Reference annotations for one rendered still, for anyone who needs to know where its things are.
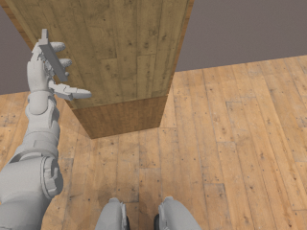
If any robot left upper arm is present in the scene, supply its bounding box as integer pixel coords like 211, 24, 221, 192
0, 156, 64, 230

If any left robot forearm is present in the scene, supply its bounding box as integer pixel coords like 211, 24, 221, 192
0, 91, 60, 203

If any robot right shin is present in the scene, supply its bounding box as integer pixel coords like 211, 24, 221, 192
159, 196, 174, 230

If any handle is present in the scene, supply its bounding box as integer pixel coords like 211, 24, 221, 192
38, 29, 68, 82

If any left robot hand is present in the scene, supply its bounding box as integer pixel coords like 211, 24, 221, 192
27, 41, 92, 101

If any robot left thigh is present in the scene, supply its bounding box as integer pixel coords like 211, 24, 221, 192
94, 201, 128, 230

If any cupboard door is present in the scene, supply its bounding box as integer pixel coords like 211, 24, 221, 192
5, 0, 190, 109

